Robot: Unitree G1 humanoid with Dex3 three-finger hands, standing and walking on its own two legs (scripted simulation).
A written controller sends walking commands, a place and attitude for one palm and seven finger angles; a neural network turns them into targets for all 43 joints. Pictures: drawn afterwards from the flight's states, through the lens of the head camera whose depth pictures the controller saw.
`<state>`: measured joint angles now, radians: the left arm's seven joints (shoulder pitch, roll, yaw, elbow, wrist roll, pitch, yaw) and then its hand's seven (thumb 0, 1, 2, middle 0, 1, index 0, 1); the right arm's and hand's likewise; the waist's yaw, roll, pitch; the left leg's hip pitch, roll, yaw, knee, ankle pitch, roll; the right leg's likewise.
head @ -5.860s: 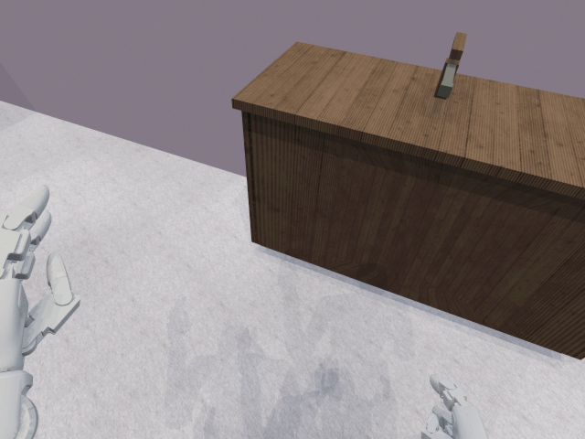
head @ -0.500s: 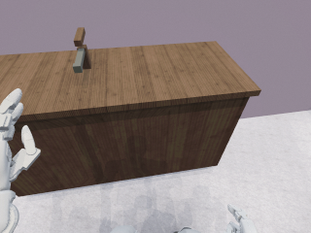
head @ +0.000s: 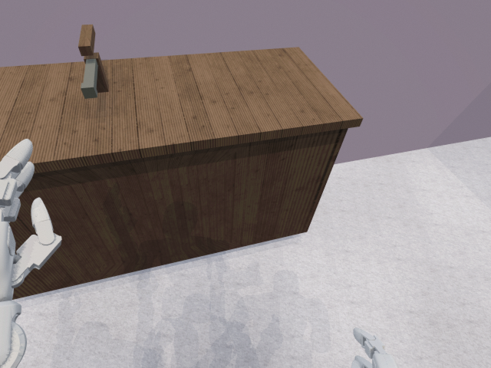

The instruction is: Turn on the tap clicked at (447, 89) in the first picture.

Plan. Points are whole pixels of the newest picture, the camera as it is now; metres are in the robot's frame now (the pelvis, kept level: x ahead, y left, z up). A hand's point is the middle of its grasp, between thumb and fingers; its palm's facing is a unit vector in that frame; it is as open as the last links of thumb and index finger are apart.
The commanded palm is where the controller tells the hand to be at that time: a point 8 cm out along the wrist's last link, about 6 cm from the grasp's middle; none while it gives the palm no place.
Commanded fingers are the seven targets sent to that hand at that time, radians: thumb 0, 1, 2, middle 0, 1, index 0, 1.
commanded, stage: come to a stop and stand still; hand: left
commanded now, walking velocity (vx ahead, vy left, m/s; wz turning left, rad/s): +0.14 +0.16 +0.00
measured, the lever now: (89, 90) +0.68 +0.42 +0.07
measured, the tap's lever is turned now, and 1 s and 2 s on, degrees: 0 0 0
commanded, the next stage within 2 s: look again from close up in 0.26 s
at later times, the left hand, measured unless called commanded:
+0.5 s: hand (35, 195) +0.29 +0.31 +0.16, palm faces +0.48 -0.78 -0.40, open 7.4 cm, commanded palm +0.18 +0.30 +0.17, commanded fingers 0.00 0.90 0.90 -0.20 -0.30 -0.20 -0.30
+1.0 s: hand (22, 225) +0.25 +0.31 +0.14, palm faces +0.42 -0.87 -0.25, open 7.4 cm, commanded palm +0.18 +0.36 +0.17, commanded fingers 0.00 0.90 0.90 -0.20 -0.30 -0.20 -0.30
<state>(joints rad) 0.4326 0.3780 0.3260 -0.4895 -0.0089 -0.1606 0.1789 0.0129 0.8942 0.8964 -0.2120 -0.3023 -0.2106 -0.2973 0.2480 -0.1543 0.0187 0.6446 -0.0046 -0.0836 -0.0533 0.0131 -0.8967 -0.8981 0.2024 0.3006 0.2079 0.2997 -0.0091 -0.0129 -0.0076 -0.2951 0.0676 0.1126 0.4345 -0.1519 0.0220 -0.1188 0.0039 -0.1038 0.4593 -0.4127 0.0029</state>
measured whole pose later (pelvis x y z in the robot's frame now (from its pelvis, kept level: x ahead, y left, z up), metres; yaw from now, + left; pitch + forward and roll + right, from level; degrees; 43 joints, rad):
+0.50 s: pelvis +0.01 +0.02 -0.01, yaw -1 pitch +0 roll +1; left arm 0.15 0.45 0.48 -0.28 -0.02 -0.23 0.13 0.01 0.89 0.90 -0.22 -0.30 -0.22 -0.30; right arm 0.15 -0.20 -0.06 0.61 0.01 -0.12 -0.01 0.02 -0.90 -0.90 0.20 0.30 0.20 0.30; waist 0.02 -0.06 0.14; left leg -0.34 0.00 0.15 0.55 -0.21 0.07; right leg -0.27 -0.06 -0.01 0.86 -0.39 0.02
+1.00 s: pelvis +0.03 +0.07 -0.01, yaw +2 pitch -2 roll -2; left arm 0.33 0.26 0.27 -0.37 -0.01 -0.15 0.12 0.01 0.90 0.90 -0.21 -0.30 -0.21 -0.30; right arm 0.26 -0.21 0.02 0.56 -0.01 -0.09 -0.04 0.01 -0.90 -0.90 0.20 0.30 0.21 0.30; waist 0.02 0.01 -0.01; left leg -0.29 -0.04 0.11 0.58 -0.30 0.10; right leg -0.20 0.00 -0.02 0.53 -0.32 -0.03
